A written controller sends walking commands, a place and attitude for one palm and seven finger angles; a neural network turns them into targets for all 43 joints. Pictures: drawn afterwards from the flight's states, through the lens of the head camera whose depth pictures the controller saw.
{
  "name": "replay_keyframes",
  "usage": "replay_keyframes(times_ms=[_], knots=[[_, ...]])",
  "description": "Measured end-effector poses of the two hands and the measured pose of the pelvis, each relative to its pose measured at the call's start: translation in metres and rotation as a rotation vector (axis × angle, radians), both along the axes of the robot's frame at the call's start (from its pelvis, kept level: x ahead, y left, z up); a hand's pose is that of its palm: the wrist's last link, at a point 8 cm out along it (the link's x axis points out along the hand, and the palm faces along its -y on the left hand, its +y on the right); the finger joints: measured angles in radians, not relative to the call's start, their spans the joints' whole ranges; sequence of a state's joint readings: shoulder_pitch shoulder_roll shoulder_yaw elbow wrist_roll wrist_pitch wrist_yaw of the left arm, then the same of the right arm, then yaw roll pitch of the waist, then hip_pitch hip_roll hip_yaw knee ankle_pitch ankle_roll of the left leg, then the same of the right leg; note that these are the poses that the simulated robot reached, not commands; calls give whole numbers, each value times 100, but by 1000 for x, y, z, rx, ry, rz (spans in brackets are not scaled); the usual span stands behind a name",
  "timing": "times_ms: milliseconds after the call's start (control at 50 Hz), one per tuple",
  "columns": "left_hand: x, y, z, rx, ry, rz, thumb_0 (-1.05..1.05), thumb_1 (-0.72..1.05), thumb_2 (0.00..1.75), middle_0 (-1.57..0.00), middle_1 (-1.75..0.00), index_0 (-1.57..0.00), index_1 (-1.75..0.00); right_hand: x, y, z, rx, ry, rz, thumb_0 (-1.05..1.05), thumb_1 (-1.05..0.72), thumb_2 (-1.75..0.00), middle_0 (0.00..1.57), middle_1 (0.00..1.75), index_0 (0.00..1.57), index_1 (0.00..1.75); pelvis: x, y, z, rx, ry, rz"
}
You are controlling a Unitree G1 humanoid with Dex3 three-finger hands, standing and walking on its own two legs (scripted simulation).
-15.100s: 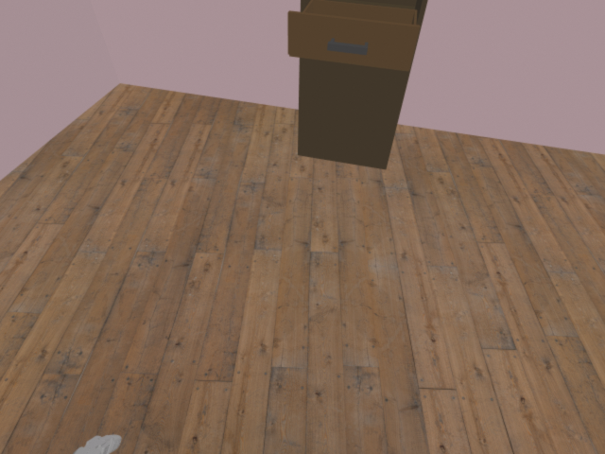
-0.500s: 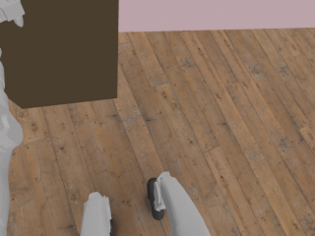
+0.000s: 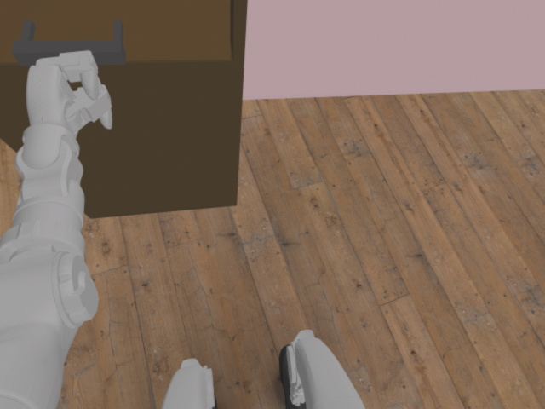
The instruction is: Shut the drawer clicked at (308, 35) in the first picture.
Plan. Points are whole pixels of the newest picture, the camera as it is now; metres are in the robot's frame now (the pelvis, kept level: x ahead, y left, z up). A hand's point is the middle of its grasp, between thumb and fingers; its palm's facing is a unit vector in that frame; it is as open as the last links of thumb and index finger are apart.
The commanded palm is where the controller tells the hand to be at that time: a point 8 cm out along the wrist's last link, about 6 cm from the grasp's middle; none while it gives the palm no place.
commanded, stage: draw the hand back to the body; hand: left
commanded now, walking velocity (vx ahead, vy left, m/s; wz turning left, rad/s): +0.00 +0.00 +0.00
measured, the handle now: (73, 40) +0.63 +0.22 +0.06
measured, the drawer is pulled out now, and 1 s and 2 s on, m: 0.00 0.00 0.00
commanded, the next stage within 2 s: step back with the hand held close in 1.34 s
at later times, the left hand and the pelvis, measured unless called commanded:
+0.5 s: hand (37, 166) +0.39 +0.19 +0.14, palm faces +0.03 -1.00 -0.07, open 3.3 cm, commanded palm +0.34 +0.25 +0.15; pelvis +0.03 -0.01 +0.06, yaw +2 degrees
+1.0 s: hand out of the picture +0.24 +0.23 +0.22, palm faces +0.38 -0.86 -0.33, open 3.3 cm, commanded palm +0.19 +0.27 +0.24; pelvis +0.03 -0.01 +0.09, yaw +2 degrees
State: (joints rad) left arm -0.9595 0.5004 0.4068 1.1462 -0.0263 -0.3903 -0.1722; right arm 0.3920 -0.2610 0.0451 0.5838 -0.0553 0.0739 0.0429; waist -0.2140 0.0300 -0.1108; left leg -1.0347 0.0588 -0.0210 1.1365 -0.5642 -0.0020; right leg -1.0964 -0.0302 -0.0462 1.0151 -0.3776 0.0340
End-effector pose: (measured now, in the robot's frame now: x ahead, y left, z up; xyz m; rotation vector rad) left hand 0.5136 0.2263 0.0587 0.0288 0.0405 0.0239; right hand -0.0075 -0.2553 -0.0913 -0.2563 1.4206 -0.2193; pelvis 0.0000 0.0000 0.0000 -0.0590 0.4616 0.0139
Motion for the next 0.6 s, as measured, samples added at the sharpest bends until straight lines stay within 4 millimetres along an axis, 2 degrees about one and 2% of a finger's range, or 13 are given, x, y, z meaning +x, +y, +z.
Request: replay_keyframes(times_ms=[60,120,280,480,600], knots=[[-4,1,6,14,-33,-5,2,90,90,-140,-160,-140,-160,15,-4,2,-4,-29,-7,0,-91,-90,20,30,20,30,6,-1,3,2,-6,-6],[-19,1,15,26,-46,-22,2,90,90,-140,-160,-140,-160,31,-3,8,16,-69,-25,0,-91,-90,20,30,20,30,13,-1,13,6,-28,-16],[-78,14,42,14,-22,11,2,90,90,-140,-160,-140,-160,84,3,30,65,-223,18,0,-91,-90,20,30,20,30,29,-4,40,18,-122,-8],[-143,20,81,11,-67,-9,2,90,90,-140,-160,-140,-160,154,4,55,69,-469,117,0,-91,-90,20,30,20,30,30,-6,55,29,-255,20],[-187,24,108,196,-37,118,2,90,90,-140,-160,-140,-160,187,12,76,66,-594,143,1,-91,-90,20,30,20,30,27,-6,68,48,-351,19]])
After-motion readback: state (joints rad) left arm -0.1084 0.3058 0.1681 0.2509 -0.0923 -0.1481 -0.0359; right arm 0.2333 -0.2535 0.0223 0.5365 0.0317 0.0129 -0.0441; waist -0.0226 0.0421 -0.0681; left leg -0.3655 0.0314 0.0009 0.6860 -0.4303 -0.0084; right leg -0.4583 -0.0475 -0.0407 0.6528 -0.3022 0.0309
